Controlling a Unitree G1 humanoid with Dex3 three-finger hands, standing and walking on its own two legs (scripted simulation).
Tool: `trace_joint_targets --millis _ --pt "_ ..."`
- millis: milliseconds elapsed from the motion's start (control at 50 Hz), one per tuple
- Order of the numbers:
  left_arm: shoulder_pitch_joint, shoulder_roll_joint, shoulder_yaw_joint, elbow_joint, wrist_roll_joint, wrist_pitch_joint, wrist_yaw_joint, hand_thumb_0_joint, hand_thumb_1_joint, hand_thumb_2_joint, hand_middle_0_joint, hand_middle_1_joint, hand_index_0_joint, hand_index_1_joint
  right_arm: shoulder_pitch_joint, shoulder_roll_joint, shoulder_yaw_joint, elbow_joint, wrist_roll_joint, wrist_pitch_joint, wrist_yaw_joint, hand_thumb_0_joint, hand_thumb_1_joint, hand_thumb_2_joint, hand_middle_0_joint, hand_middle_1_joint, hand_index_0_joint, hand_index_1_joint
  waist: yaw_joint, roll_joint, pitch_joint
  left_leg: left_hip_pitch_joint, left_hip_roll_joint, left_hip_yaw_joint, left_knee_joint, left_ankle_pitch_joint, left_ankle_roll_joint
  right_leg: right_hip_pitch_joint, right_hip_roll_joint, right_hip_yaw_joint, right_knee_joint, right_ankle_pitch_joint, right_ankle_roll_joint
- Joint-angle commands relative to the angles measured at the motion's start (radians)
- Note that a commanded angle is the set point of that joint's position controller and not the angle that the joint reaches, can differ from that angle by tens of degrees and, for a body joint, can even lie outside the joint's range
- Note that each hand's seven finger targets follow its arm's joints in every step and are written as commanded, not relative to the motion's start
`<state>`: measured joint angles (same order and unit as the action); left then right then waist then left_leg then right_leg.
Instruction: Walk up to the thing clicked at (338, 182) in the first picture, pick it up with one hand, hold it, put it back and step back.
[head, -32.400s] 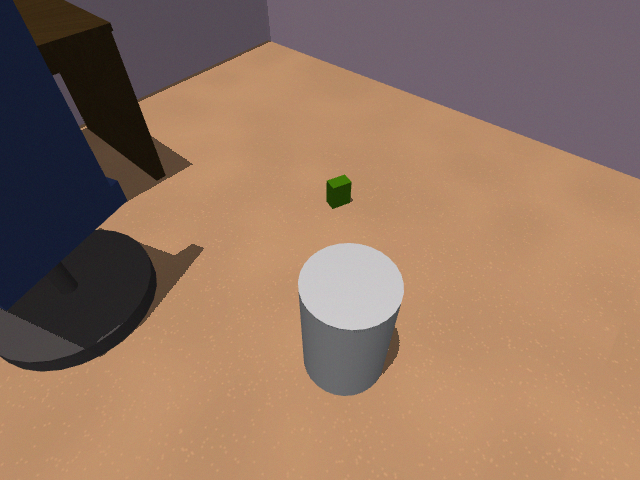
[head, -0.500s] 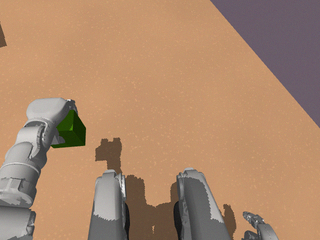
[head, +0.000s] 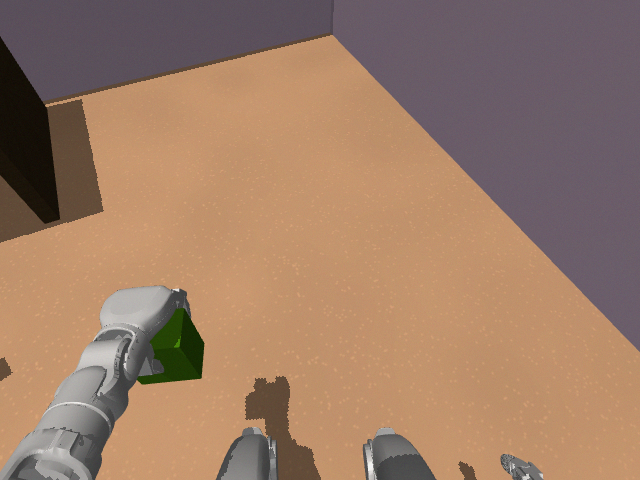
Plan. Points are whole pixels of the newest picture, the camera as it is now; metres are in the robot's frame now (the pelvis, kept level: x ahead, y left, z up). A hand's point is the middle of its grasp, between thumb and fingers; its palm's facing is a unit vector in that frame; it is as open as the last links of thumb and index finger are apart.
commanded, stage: lift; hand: left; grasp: from above
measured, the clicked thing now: (162, 348) +0.34 +0.23 -0.12
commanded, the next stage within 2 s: hold in 0.46 s
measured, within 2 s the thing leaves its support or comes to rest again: neither
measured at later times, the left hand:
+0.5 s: hand (142, 301) +0.36 +0.22 +0.01, palm faces -0.45 -0.06 -0.89, open 9.4 cm
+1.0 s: hand (134, 280) +0.36 +0.22 +0.05, palm faces -0.45 -0.04 -0.89, open 9.4 cm
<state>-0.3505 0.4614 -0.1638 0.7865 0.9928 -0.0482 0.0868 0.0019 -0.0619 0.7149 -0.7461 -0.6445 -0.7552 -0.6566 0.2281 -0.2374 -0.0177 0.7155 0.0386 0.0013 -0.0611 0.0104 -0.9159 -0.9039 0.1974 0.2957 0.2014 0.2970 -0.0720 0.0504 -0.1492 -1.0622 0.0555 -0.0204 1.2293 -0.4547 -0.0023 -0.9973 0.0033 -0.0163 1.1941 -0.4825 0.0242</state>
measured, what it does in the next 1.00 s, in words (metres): rises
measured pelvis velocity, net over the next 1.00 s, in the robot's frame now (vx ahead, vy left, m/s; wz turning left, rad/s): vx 0.05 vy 0.00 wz -0.01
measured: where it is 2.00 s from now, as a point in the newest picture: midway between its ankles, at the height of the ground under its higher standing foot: outside the picture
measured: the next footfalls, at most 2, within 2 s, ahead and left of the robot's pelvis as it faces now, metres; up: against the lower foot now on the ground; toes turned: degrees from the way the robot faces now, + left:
none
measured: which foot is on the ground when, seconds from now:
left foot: down 0.00-1.00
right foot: down 0.00-1.00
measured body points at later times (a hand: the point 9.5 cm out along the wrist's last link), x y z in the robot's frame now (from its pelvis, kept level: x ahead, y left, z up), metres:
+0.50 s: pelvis +0.04 +0.00 +0.07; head +0.08 -0.01 +0.52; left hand +0.38 +0.22 +0.06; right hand +0.13 -0.27 -0.05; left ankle +0.07 +0.12 -0.63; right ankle +0.05 -0.14 -0.63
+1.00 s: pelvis +0.05 +0.00 +0.09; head +0.07 -0.02 +0.54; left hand +0.38 +0.22 +0.10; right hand +0.18 -0.26 -0.03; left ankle +0.07 +0.12 -0.63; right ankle +0.05 -0.14 -0.63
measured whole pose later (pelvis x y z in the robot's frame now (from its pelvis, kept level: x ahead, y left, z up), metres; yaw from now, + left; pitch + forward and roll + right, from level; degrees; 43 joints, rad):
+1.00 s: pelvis +0.05 +0.00 +0.09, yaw -1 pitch +5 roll +0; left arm -0.28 0.42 -0.21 0.69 0.99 -0.04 -0.02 0.00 -0.03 0.69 -0.73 -0.69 -0.74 -0.67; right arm 0.22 -0.25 -0.04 0.70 0.06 0.04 -0.06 0.01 -0.91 -0.90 0.20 0.30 0.20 0.30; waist -0.01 0.05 -0.05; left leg -0.43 0.04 0.04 0.64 -0.30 0.00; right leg -0.39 -0.01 0.03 0.64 -0.32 0.02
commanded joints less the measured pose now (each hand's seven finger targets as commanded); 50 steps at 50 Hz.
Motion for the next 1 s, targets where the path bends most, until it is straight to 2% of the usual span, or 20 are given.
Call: trace_joint_targets --millis 0,20,80,160,220,280,340,380,480,500,600,660,680,700,720,760,800,820,900,980 --pt "-0.361 0.218 0.086 -0.174 0.016 -0.008 0.078 0.0 0.681 0.813 -1.062 -0.676 -1.057 -0.683 0.023 -0.144 -0.052 -0.079 -0.003 -0.037 -0.011 0.0 -0.91 -0.907 0.199 0.3 0.199 0.3 -0.01 0.04 -0.281 0.351 -0.048 -0.003 -0.284 0.015 0.006 0.18 0.036 0.018 -0.291 0.04 -0.04" --pt "-0.34 0.228 0.098 -0.155 0.02 -0.004 0.086 0.0 0.667 0.808 -1.054 -0.659 -1.046 -0.669 0.02 -0.145 -0.055 -0.082 -0.003 -0.036 -0.01 0.0 -0.908 -0.906 0.2 0.3 0.199 0.3 0.001 0.039 -0.289 0.386 -0.049 0.0 -0.302 0.032 0.004 0.202 0.036 0.017 -0.303 0.052 -0.042" --pt "-0.326 0.193 0.076 -0.124 0.022 0.007 0.098 0.0 0.687 0.846 -1.066 -0.69 -1.059 -0.701 0.025 -0.142 -0.057 -0.078 -0.002 -0.035 -0.008 0.0 -0.908 -0.906 0.2 0.3 0.199 0.3 0.0 0.022 -0.27 0.434 -0.048 0.003 -0.34 0.107 0.003 0.26 0.036 0.018 -0.341 0.122 -0.039" --pt "-0.314 0.179 0.071 -0.099 0.009 0.035 0.099 0.0 0.668 0.881 -1.05 -0.7 -1.039 -0.713 0.037 -0.145 -0.064 -0.069 -0.001 -0.029 -0.005 0.0 -0.905 -0.904 0.2 0.3 0.199 0.3 0.007 0.006 -0.277 0.499 -0.05 0.011 -0.381 0.205 0.004 0.351 0.033 0.024 -0.391 0.22 -0.032" --pt "-0.277 0.142 0.05 -0.068 -0.002 0.045 0.08 0.0 0.665 0.847 -1.049 -0.683 -1.039 -0.695 0.04 -0.145 -0.068 -0.072 0.003 -0.027 -0.003 0.0 -0.905 -0.904 0.2 0.3 0.199 0.3 0.01 -0.015 -0.23 0.532 -0.051 0.011 -0.432 0.204 0.003 0.379 0.032 0.022 -0.431 0.217 -0.033" --pt "-0.259 0.151 0.05 -0.095 -0.01 0.04 0.053 0.0 0.674 0.856 -1.076 -0.657 -1.057 -0.679 0.031 -0.145 -0.071 -0.088 0.008 -0.024 -0.004 0.0 -0.908 -0.905 0.199 0.3 0.199 0.3 0.025 -0.032 -0.221 0.563 -0.056 0.023 -0.467 0.228 0.008 0.435 0.031 0.022 -0.474 0.243 -0.031" --pt "-0.274 0.139 0.039 -0.133 -0.008 0.029 0.031 0.0 0.681 0.871 -1.08 -0.679 -1.062 -0.699 0.033 -0.141 -0.068 -0.089 0.011 -0.022 -0.005 0.0 -0.911 -0.906 0.199 0.3 0.199 0.3 0.017 -0.02 -0.212 0.598 -0.059 0.029 -0.493 0.244 0.01 0.462 0.03 0.031 -0.505 0.265 -0.028" --pt "-0.255 0.182 0.071 -0.148 0.002 0.02 0.034 0.0 0.669 0.853 -1.068 -0.67 -1.052 -0.688 0.026 -0.145 -0.07 -0.095 0.01 -0.021 -0.007 0.0 -0.909 -0.905 0.199 0.3 0.199 0.3 0.033 -0.014 -0.214 0.619 -0.059 0.029 -0.515 0.255 0.007 0.486 0.029 0.028 -0.519 0.266 -0.031" --pt "-0.301 0.161 0.057 -0.173 0.016 0.013 0.06 0.0 0.667 0.847 -1.06 -0.671 -1.049 -0.684 0.012 -0.145 -0.071 -0.094 0.012 -0.019 -0.007 0.0 -0.906 -0.903 0.2 0.3 0.199 0.3 0.025 0.0 -0.196 0.688 -0.055 0.03 -0.561 0.283 0.001 0.504 0.031 0.026 -0.552 0.284 -0.033" --pt "-0.304 0.167 0.068 -0.182 0.018 0.014 0.065 0.0 0.652 0.854 -1.044 -0.674 -1.033 -0.686 0.022 -0.146 -0.074 -0.086 0.012 -0.02 -0.006 0.0 -0.904 -0.903 0.2 0.3 0.199 0.3 0.025 0.005 -0.211 0.704 -0.055 0.028 -0.563 0.31 -0.001 0.522 0.032 0.028 -0.549 0.306 -0.034" --pt "-0.295 0.153 0.044 -0.176 0.014 0.026 0.04 0.0 0.627 0.84 -0.993 -0.725 -0.998 -0.722 0.014 -0.153 -0.083 -0.078 0.014 -0.012 -0.001 0.0 -0.903 -0.9 0.2 0.3 0.199 0.3 0.033 0.006 -0.219 0.763 -0.053 0.036 -0.585 0.413 -0.002 0.573 0.034 0.02 -0.572 0.39 -0.032" --pt "-0.265 0.151 0.035 -0.162 0.009 0.025 0.004 0.0 0.643 0.867 -1.019 -0.718 -1.017 -0.722 -0.002 -0.153 -0.079 -0.086 0.019 -0.007 -0.003 0.0 -0.902 -0.9 0.2 0.3 0.199 0.3 0.04 -0.024 -0.181 0.764 -0.058 0.045 -0.602 0.405 0.003 0.597 0.033 0.025 -0.604 0.395 -0.028" --pt "-0.275 0.136 0.024 -0.174 0.003 0.021 -0.008 0.0 0.657 0.879 -1.031 -0.719 -1.028 -0.724 -0.003 -0.151 -0.077 -0.087 0.018 -0.007 -0.003 0.0 -0.903 -0.901 0.2 0.3 0.199 0.3 0.03 -0.038 -0.174 0.755 -0.058 0.042 -0.605 0.397 0.006 0.598 0.033 0.027 -0.608 0.394 -0.026" --pt "-0.272 0.158 0.039 -0.2 -0.002 0.017 -0.017 0.0 0.666 0.876 -1.031 -0.731 -1.032 -0.732 -0.013 -0.153 -0.077 -0.097 0.02 -0.006 -0.004 0.0 -0.902 -0.9 0.2 0.3 0.2 0.3 0.05 -0.022 -0.178 0.767 -0.059 0.046 -0.619 0.393 0.004 0.612 0.032 0.026 -0.616 0.384 -0.029" --pt "-0.258 0.148 0.034 -0.176 -0.003 0.018 -0.026 0.0 0.663 0.886 -1.03 -0.742 -1.03 -0.744 -0.017 -0.151 -0.076 -0.104 0.021 -0.004 -0.003 0.0 -0.904 -0.901 0.2 0.3 0.199 0.3 0.046 -0.028 -0.153 0.761 -0.059 0.047 -0.626 0.377 0.004 0.604 0.033 0.027 -0.623 0.369 -0.03" --pt "-0.245 0.164 0.049 -0.203 -0.008 0.013 -0.036 0.0 0.646 0.847 -1.002 -0.727 -1.009 -0.722 -0.025 -0.15 -0.073 -0.11 0.02 -0.002 -0.003 0.0 -0.9 -0.899 0.2 0.3 0.2 0.3 0.054 -0.016 -0.159 0.779 -0.056 0.045 -0.639 0.395 0.001 0.622 0.035 0.023 -0.621 0.374 -0.033" --pt "-0.235 0.142 0.031 -0.211 -0.005 0.012 -0.051 0.0 0.654 0.811 -0.992 -0.723 -1.008 -0.708 -0.033 -0.148 -0.072 -0.123 0.02 0.0 -0.005 0.0 -0.9 -0.899 0.2 0.3 0.199 0.3 0.05 -0.022 -0.15 0.787 -0.054 0.045 -0.641 0.421 0.002 0.622 0.037 0.023 -0.622 0.395 -0.033" --pt "-0.239 0.16 0.04 -0.232 -0.001 0.009 -0.057 0.0 0.638 0.797 -0.983 -0.722 -0.998 -0.707 -0.036 -0.15 -0.072 -0.128 0.021 0.002 -0.006 0.0 -0.902 -0.9 0.2 0.3 0.199 0.3 0.058 -0.03 -0.157 0.792 -0.055 0.044 -0.643 0.429 0.004 0.636 0.036 0.024 -0.627 0.405 -0.031" --pt "-0.26 0.178 0.061 -0.284 -0.004 0.003 -0.064 0.0 0.648 0.833 -1.003 -0.721 -1.011 -0.714 -0.043 -0.147 -0.068 -0.135 0.02 0.008 -0.007 0.0 -0.902 -0.9 0.199 0.3 0.199 0.3 0.06 -0.034 -0.179 0.812 -0.061 0.052 -0.648 0.45 0.009 0.663 0.029 0.034 -0.64 0.447 -0.025" --pt "-0.275 0.187 0.067 -0.31 0.0 0.003 -0.058 0.0 0.672 0.828 -1.017 -0.724 -1.029 -0.713 -0.057 -0.149 -0.067 -0.145 0.021 0.014 -0.009 0.0 -0.901 -0.9 0.2 0.3 0.199 0.3 0.062 -0.03 -0.175 0.833 -0.061 0.057 -0.668 0.432 0.011 0.676 0.029 0.034 -0.657 0.426 -0.025"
